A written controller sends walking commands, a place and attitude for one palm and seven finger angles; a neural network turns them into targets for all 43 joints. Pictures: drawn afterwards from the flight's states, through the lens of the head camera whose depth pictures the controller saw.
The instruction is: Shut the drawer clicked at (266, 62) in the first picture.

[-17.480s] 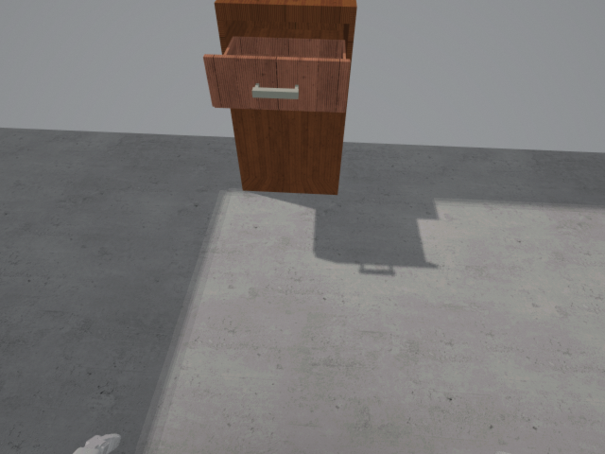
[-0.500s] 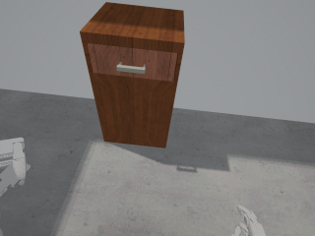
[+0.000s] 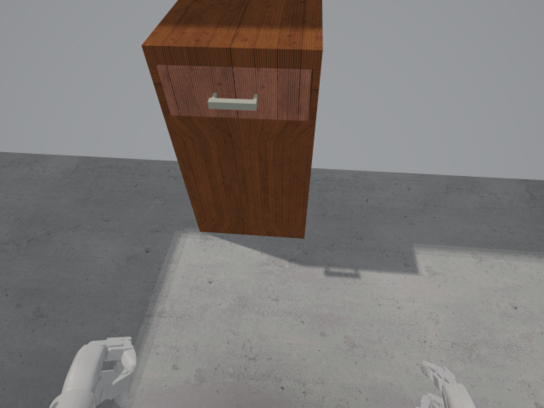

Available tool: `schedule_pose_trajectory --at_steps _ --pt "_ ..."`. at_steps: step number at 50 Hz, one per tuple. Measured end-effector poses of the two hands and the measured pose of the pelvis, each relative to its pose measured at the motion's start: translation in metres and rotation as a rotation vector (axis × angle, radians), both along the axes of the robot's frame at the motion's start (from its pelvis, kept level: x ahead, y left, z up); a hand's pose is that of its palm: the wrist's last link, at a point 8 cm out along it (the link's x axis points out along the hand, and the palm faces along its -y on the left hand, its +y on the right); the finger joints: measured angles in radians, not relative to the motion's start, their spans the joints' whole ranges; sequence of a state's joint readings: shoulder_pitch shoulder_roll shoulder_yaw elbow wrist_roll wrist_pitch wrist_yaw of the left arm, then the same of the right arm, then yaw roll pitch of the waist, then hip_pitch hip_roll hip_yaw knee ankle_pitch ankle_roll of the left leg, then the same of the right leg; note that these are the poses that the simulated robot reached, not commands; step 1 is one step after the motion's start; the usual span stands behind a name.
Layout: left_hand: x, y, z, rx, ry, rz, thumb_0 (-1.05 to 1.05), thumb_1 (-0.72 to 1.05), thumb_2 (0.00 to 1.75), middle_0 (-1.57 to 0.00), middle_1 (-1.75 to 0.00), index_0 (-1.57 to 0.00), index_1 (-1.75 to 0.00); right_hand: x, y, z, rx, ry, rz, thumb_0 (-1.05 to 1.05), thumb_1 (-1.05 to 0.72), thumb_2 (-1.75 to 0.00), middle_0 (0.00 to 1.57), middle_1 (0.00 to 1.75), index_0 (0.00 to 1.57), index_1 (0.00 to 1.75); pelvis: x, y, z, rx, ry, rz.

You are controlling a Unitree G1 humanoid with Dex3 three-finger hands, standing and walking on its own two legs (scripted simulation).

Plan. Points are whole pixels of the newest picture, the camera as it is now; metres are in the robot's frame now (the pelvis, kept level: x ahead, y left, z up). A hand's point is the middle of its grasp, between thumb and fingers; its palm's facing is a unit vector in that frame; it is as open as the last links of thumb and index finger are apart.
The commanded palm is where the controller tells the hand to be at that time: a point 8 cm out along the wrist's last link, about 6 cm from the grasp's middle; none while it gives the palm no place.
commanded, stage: let the arm hang, fingers relaxed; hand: left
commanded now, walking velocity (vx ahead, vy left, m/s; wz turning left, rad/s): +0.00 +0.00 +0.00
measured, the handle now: (233, 100) +0.90 +0.15 -0.05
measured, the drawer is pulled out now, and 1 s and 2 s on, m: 0.00 0.00 0.00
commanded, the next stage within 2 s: look to check the result in 0.92 s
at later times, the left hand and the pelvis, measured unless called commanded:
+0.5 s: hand out of the picture -0.05 +0.22 -0.15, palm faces +0.05 -0.95 -0.29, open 6.4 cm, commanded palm none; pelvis -0.01 +0.00 +0.01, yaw +1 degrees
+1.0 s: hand out of the picture +0.06 +0.17 -0.16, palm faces +0.03 -0.98 -0.21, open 7.4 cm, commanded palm none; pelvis +0.02 -0.02 +0.02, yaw +0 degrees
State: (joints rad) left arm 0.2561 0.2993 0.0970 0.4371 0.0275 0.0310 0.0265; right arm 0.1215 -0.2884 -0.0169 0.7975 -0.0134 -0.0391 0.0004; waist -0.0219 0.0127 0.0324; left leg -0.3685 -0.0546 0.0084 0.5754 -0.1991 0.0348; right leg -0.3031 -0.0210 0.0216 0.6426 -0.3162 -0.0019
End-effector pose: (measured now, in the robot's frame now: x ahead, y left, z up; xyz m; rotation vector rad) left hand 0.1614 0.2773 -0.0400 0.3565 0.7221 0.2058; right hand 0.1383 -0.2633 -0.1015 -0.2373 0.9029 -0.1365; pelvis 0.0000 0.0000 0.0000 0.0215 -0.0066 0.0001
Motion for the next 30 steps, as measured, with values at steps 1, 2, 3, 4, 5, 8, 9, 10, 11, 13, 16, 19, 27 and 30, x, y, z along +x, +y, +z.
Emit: schedule_pose_trajectory --at_steps 1,2,3,4,5,8,9,10,11,13,16,19,27,30 --pt "-0.015 -0.01 -0.02 -0.04 0.086 0.002 0.01 0.91 0.9 -1.26 -1.47 -1.26 -1.46 -0.007 -0.002 0.0 -0.001 0.02 -0.01 0.01 -0.9 -0.9 0.2 0.3 0.2 0.3 -0.002 -0.002 0.001 -0.007 -0.008 0.003" --pt "-0.032 -0.021 -0.037 -0.081 0.162 0.003 0.01 0.91 0.9 -1.23 -1.44 -1.23 -1.43 -0.015 -0.003 -0.001 -0.002 0.045 -0.019 0.01 -0.9 -0.9 0.2 0.3 0.2 0.3 -0.003 -0.003 0.001 -0.013 -0.013 0.008" --pt "-0.049 -0.032 -0.053 -0.121 0.231 0.006 0.01 0.91 0.9 -1.2 -1.4 -1.2 -1.4 -0.023 -0.004 -0.001 -0.007 0.074 -0.026 0.01 -0.9 -0.9 0.2 0.3 0.2 0.3 -0.004 -0.005 0.002 -0.018 -0.017 0.012" --pt "-0.066 -0.042 -0.066 -0.16 0.293 0.012 0.01 0.91 0.9 -1.17 -1.37 -1.16 -1.36 -0.033 -0.005 -0.001 -0.014 0.109 -0.032 0.01 -0.9 -0.9 0.2 0.3 0.2 0.3 -0.005 -0.006 0.003 -0.024 -0.02 0.015" --pt "-0.082 -0.051 -0.077 -0.19 0.349 0.022 0.02 0.91 0.89 -1.13 -1.34 -1.13 -1.33 -0.043 -0.005 -0.002 -0.021 0.146 -0.038 0.01 -0.9 -0.9 0.2 0.3 0.2 0.3 -0.006 -0.007 0.003 -0.029 -0.024 0.017" --pt "-0.124 -0.049 -0.096 -0.21 0.47 0.1 0.02 0.9 0.89 -1.02 -1.26 -1.02 -1.21 -0.073 -0.004 -0.004 -0.035 0.262 -0.051 0.01 -0.9 -0.9 0.2 0.3 0.2 0.3 -0.008 -0.01 0.005 -0.043 -0.028 0.023" --pt "-0.136 -0.046 -0.098 -0.215 0.501 0.122 0.02 0.9 0.89 -0.98 -1.22 -0.98 -1.18 -0.083 -0.002 -0.006 -0.037 0.299 -0.053 0.01 -0.9 -0.9 0.2 0.3 0.2 0.3 -0.008 -0.01 0.006 -0.046 -0.027 0.025" --pt "-0.148 -0.043 -0.099 -0.217 0.532 0.137 0.02 0.9 0.89 -0.95 -1.18 -0.95 -1.14 -0.093 -0.001 -0.007 -0.037 0.335 -0.054 0.01 -0.9 -0.9 0.2 0.3 0.2 0.3 -0.009 -0.01 0.007 -0.049 -0.025 0.027" --pt "-0.159 -0.041 -0.099 -0.217 0.562 0.151 0.02 0.9 0.89 -0.91 -1.13 -0.91 -1.1 -0.101 0.001 -0.009 -0.034 0.367 -0.056 0.01 -0.9 -0.9 0.2 0.3 0.2 0.3 -0.01 -0.01 0.008 -0.05 -0.023 0.028" --pt "-0.179 -0.035 -0.096 -0.208 0.612 0.178 0.02 0.91 0.89 -0.83 -1.04 -0.83 -1.01 -0.116 0.005 -0.013 -0.022 0.419 -0.061 0.01 -0.9 -0.9 0.2 0.3 0.2 0.3 -0.011 -0.008 0.01 -0.051 -0.02 0.029" --pt "-0.203 -0.026 -0.089 -0.184 0.673 0.214 0.01 0.91 0.89 -0.72 -0.9 -0.72 -0.88 -0.132 0.011 -0.019 0.003 0.467 -0.071 0.01 -0.9 -0.9 0.2 0.3 0.2 0.3 -0.012 -0.007 0.012 -0.048 -0.018 0.028" --pt "-0.217 -0.02 -0.082 -0.159 0.713 0.238 0.01 0.91 0.89 -0.6 -0.77 -0.6 -0.75 -0.139 0.016 -0.024 0.029 0.487 -0.084 0.01 -0.9 -0.9 0.2 0.3 0.2 0.3 -0.011 -0.005 0.013 -0.045 -0.019 0.025" --pt "-0.205 -0.018 -0.077 -0.138 0.703 0.242 0.01 0.91 0.9 -0.33 -0.45 -0.32 -0.44 -0.138 0.022 -0.031 0.064 0.479 -0.103 0.0 -0.9 -0.9 0.2 0.3 0.2 0.3 -0.007 -0.005 0.014 -0.036 -0.022 0.015" --pt "-0.189 -0.023 -0.078 -0.147 0.669 0.226 0.01 0.91 0.9 -0.27 -0.39 -0.27 -0.38 -0.133 0.021 -0.031 0.066 0.468 -0.106 0.0 -0.9 -0.9 0.2 0.3 0.2 0.3 -0.004 -0.006 0.014 -0.032 -0.022 0.013"
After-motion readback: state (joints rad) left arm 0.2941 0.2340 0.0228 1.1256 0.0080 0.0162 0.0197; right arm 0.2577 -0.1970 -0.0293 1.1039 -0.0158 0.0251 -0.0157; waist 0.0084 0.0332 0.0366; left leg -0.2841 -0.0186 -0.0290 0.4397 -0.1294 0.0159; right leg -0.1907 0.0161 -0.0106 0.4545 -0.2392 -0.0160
